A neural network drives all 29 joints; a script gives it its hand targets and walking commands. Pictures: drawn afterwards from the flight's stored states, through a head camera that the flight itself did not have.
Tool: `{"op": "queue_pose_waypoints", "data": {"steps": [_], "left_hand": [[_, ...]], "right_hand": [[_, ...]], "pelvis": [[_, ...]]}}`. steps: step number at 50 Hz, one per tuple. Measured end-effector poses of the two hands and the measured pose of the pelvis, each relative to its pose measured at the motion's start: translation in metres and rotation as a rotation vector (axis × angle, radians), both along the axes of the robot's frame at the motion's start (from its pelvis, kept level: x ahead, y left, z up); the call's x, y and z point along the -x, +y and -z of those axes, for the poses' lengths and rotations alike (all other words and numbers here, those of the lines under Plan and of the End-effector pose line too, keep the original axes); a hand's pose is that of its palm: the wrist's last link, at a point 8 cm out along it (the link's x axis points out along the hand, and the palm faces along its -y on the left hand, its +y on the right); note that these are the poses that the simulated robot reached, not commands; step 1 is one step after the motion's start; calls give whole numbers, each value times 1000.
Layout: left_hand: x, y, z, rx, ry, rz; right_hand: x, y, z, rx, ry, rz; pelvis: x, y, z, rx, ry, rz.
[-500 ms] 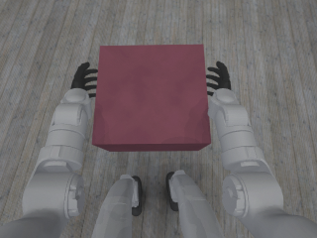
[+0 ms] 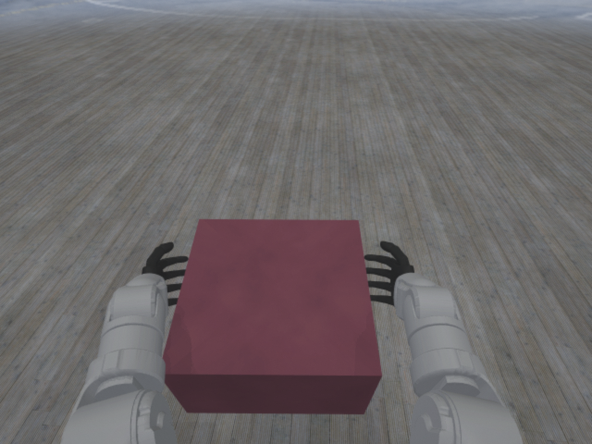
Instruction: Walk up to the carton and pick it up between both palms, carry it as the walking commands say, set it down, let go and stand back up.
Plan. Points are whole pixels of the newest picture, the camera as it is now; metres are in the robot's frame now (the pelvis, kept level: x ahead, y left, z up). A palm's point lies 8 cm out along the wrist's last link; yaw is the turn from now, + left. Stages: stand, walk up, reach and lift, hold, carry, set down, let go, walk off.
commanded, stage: reach and lift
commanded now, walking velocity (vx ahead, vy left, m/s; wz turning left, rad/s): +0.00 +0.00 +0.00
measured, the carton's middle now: (277, 311) +0.34 +0.03 +0.00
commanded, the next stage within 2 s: hold in 1.02 s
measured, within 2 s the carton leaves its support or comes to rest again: neither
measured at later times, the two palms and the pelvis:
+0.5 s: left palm (174, 301) +0.33 +0.18 +0.05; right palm (403, 292) +0.33 -0.17 +0.05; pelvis +0.05 +0.01 +0.01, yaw +0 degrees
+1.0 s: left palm (171, 299) +0.32 +0.18 +0.06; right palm (405, 296) +0.32 -0.17 +0.05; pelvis +0.04 +0.00 +0.01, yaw +0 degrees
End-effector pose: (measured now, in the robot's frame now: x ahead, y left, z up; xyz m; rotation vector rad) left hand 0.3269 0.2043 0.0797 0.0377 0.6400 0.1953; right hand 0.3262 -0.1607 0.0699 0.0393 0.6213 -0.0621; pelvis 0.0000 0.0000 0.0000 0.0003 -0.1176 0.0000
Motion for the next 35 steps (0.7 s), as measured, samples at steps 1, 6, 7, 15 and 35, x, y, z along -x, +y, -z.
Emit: {"op": "queue_pose_waypoints", "data": {"steps": [1, 6, 7, 15, 35], "left_hand": [[0, 1, 3, 3, 11, -3], [0, 2, 17, -8, 63, 1], [-1, 1, 20, -12, 70, 3], [-13, -20, 24, -18, 61, -10], [4, -22, 25, -1, 35, -33]], "right_hand": [[0, 2, 2, 15, 12, -5], [-3, 7, 11, 68, 66, 19], [-4, 6, 13, 80, 72, 30], [-15, -4, 13, 146, 67, 146], [0, -7, 20, 88, 60, 152]], "pelvis": [[-3, 1, -1, 0, -3, -1], [-17, 4, -4, 4, 4, -3], [-19, 5, -5, 4, 9, -3], [-38, 8, -9, 8, 46, -4], [-47, 5, -11, 5, 39, -5]]}}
